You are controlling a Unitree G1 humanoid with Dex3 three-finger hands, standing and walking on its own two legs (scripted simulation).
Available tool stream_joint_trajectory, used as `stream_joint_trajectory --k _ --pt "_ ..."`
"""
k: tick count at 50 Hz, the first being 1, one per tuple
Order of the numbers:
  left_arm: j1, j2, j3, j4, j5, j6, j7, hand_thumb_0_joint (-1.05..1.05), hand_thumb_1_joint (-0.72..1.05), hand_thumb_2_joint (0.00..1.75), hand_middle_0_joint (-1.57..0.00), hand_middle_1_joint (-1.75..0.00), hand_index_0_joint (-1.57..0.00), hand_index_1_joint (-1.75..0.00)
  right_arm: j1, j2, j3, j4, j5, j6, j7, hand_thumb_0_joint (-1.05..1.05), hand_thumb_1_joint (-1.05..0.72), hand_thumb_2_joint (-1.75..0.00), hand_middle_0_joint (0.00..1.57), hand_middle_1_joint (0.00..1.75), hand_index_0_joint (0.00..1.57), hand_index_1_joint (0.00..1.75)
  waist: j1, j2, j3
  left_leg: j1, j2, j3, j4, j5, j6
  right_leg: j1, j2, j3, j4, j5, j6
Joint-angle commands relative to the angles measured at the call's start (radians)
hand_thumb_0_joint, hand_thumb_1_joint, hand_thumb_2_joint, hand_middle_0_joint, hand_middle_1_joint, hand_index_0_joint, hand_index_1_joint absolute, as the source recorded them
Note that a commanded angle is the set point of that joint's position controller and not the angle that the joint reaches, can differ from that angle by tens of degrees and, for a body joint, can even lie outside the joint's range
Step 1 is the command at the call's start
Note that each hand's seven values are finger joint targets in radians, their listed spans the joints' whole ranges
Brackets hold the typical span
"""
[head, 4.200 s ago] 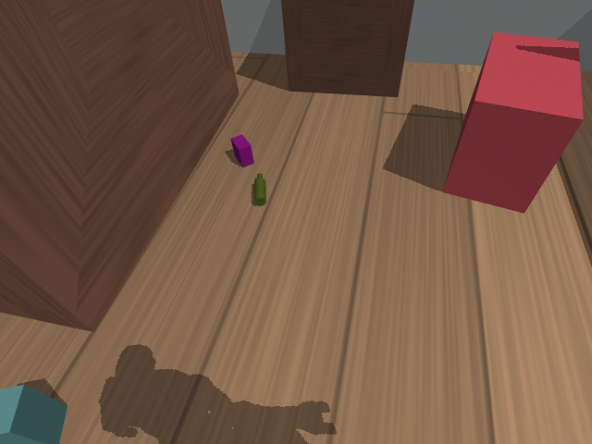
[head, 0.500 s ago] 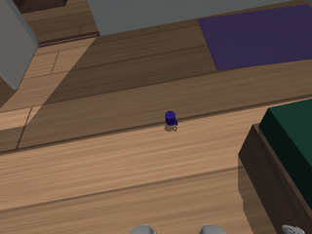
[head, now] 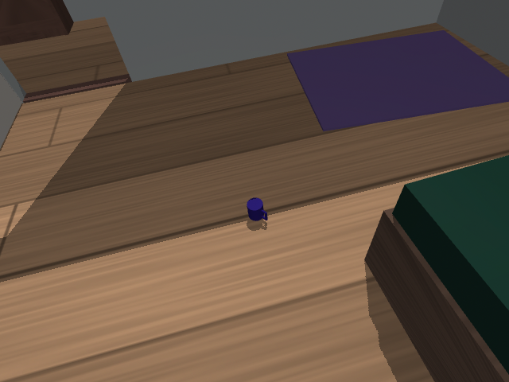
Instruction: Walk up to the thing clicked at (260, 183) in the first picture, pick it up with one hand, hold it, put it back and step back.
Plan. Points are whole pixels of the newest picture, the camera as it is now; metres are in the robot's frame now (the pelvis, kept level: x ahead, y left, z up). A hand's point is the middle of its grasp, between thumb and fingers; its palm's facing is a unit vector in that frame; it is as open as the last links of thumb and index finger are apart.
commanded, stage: walk up
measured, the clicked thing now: out of the picture -0.75 +1.06 -0.73
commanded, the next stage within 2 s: stand in 0.60 s
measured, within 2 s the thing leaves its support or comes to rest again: neither
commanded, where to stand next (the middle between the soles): +0.06 +0.01 m, yaw +2 degrees
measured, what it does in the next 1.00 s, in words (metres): stands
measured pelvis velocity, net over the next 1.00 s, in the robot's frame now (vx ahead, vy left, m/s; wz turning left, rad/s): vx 0.01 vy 0.01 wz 0.00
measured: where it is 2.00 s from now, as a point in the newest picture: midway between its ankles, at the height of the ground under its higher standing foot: outside the picture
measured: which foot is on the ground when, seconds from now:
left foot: down 0.00-1.00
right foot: down 0.00-1.00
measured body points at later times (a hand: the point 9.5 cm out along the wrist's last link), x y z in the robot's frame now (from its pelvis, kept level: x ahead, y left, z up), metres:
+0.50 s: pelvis +0.02 +0.01 +0.01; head +0.03 +0.00 +0.46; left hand +0.13 +0.30 -0.11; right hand +0.11 -0.31 -0.12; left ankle +0.01 +0.13 -0.73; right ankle +0.03 -0.13 -0.73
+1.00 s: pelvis +0.01 +0.01 +0.02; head +0.02 +0.01 +0.47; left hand +0.11 +0.31 -0.11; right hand +0.09 -0.29 -0.11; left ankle +0.01 +0.13 -0.73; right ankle +0.03 -0.14 -0.73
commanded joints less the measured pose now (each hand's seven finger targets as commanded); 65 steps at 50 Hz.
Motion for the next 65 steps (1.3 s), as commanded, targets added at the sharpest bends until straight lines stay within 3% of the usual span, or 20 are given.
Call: stream_joint_trajectory --k 1,5,8,19,29,30,32,36,41,44,48,52,54,58,65 --pt "-0.076 0.22 0.042 -0.058 -0.014 -0.035 0.021 0.0 0.9 0.9 -0.2 -0.3 -0.2 -0.3 -0.062 -0.205 -0.044 -0.038 0.0 -0.037 -0.017 0.0 -0.9 -0.9 0.2 0.3 0.2 0.3 0.0 -0.058 -0.078 0.09 0.077 -0.116 -0.162 0.028 0.073 -0.017 -0.075 0.113 -0.139 0.161 -0.078" --pt "-0.082 0.221 0.04 -0.034 -0.018 -0.034 0.025 0.0 0.9 0.9 -0.2 -0.3 -0.2 -0.3 -0.077 -0.208 -0.043 -0.016 0.003 -0.035 -0.02 0.0 -0.9 -0.9 0.2 0.3 0.2 0.3 0.002 -0.044 -0.123 0.121 0.085 -0.096 -0.169 0.162 0.072 0.06 -0.083 0.093 -0.111 0.319 -0.07" --pt "-0.094 0.217 0.037 -0.021 -0.02 -0.029 0.029 0.0 0.9 0.9 -0.2 -0.3 -0.2 -0.3 -0.092 -0.206 -0.049 0.001 0.003 -0.032 -0.023 0.0 -0.9 -0.9 0.2 0.3 0.2 0.3 0.0 -0.035 -0.139 0.153 0.093 -0.085 -0.176 0.23 0.072 0.073 -0.082 0.077 -0.102 0.369 -0.065" --pt "-0.128 0.214 0.03 0.009 -0.009 -0.017 0.03 0.0 0.9 0.9 -0.2 -0.3 -0.2 -0.3 -0.173 -0.192 -0.059 0.024 0.004 -0.014 -0.02 0.0 -0.9 -0.9 0.2 0.3 0.2 0.3 0.002 -0.022 -0.072 0.157 0.094 -0.054 -0.228 0.089 0.068 0.053 -0.076 0.079 -0.159 0.334 -0.057" --pt "-0.147 0.22 0.032 0.001 -0.003 -0.019 0.031 0.0 0.9 0.9 -0.2 -0.3 -0.2 -0.3 -0.173 -0.181 -0.061 0.027 0.003 -0.01 -0.016 0.0 -0.9 -0.9 0.2 0.3 0.2 0.3 -0.007 -0.048 -0.107 0.225 0.077 -0.035 -0.22 0.121 0.06 0.049 -0.088 0.114 -0.198 0.345 -0.064" --pt "-0.161 0.208 0.026 0.018 -0.005 -0.02 0.026 0.0 0.9 0.9 -0.2 -0.3 -0.2 -0.3 -0.169 -0.163 -0.051 0.036 0.001 -0.011 -0.02 0.0 -0.9 -0.9 0.2 0.3 0.2 0.3 -0.017 -0.045 -0.132 0.215 0.08 -0.069 -0.248 0.196 0.048 0.092 -0.115 0.088 -0.22 0.39 -0.052" --pt "-0.172 0.214 0.028 0.016 -0.006 -0.018 0.026 0.0 0.9 0.9 -0.2 -0.3 -0.2 -0.3 -0.165 -0.17 -0.052 0.042 -0.001 -0.01 -0.022 0.0 -0.9 -0.9 0.2 0.3 0.2 0.3 -0.015 -0.051 -0.126 0.214 0.077 -0.064 -0.264 0.183 0.041 0.1 -0.117 0.092 -0.245 0.356 -0.044" --pt "-0.155 0.203 0.026 0.033 -0.009 -0.014 0.024 0.0 0.9 0.9 -0.2 -0.3 -0.2 -0.3 -0.161 -0.174 -0.049 0.059 -0.002 -0.017 -0.025 0.0 -0.9 -0.9 0.2 0.3 0.2 0.3 -0.005 -0.036 -0.136 0.244 0.087 -0.07 -0.285 0.257 0.041 0.129 -0.116 0.066 -0.252 0.392 -0.039" --pt "-0.159 0.199 0.025 0.041 -0.009 -0.012 0.022 0.0 0.9 0.9 -0.2 -0.3 -0.2 -0.3 -0.157 -0.174 -0.048 0.074 -0.006 -0.021 -0.025 0.0 -0.9 -0.9 0.2 0.3 0.2 0.3 -0.003 -0.022 -0.108 0.233 0.083 -0.076 -0.32 0.208 0.034 0.122 -0.115 0.062 -0.281 0.33 -0.039" --pt "-0.163 0.203 0.025 0.045 -0.008 -0.01 0.021 0.0 0.9 0.9 -0.2 -0.3 -0.2 -0.3 -0.149 -0.164 -0.045 0.08 -0.007 -0.019 -0.024 0.0 -0.9 -0.9 0.2 0.3 0.2 0.3 -0.003 -0.028 -0.07 0.185 0.074 -0.081 -0.346 0.105 0.03 0.115 -0.114 0.063 -0.304 0.235 -0.036" --pt "-0.154 0.201 0.025 0.047 -0.002 -0.012 0.02 0.0 0.9 0.9 -0.2 -0.3 -0.2 -0.3 -0.146 -0.167 -0.05 0.079 -0.01 -0.02 -0.022 0.0 -0.9 -0.9 0.2 0.3 0.2 0.3 -0.004 -0.033 -0.06 0.177 0.077 -0.091 -0.356 0.044 0.035 0.095 -0.115 0.06 -0.322 0.172 -0.034" --pt "-0.15 0.203 0.027 0.044 -0.006 -0.019 0.02 0.0 0.9 0.9 -0.2 -0.3 -0.2 -0.3 -0.124 -0.164 -0.049 0.078 -0.008 -0.024 -0.021 0.0 -0.9 -0.9 0.2 0.3 0.2 0.3 -0.008 -0.036 -0.1 0.217 0.079 -0.088 -0.338 0.167 0.037 0.122 -0.126 0.058 -0.306 0.29 -0.034" --pt "-0.142 0.201 0.023 0.046 -0.007 -0.019 0.02 0.0 0.9 0.9 -0.2 -0.3 -0.2 -0.3 -0.135 -0.162 -0.048 0.08 -0.007 -0.025 -0.021 0.0 -0.9 -0.9 0.2 0.3 0.2 0.3 -0.003 -0.037 -0.085 0.217 0.078 -0.094 -0.333 0.187 0.034 0.114 -0.125 0.049 -0.308 0.29 -0.032" --pt "-0.141 0.202 0.023 0.046 -0.006 -0.012 0.019 0.0 0.9 0.9 -0.2 -0.3 -0.2 -0.3 -0.134 -0.164 -0.048 0.078 -0.008 -0.021 -0.022 0.0 -0.9 -0.9 0.2 0.3 0.2 0.3 -0.005 -0.025 -0.063 0.188 0.075 -0.099 -0.354 0.083 0.032 0.097 -0.118 0.051 -0.319 0.198 -0.034" --pt "-0.117 0.201 0.022 0.043 -0.006 -0.013 0.018 0.0 0.9 0.9 -0.2 -0.3 -0.2 -0.3 -0.128 -0.165 -0.046 0.078 -0.006 -0.025 -0.022 0.0 -0.9 -0.9 0.2 0.3 0.2 0.3 0.0 -0.016 -0.085 0.208 0.075 -0.097 -0.346 0.161 0.033 0.117 -0.122 0.046 -0.304 0.267 -0.035"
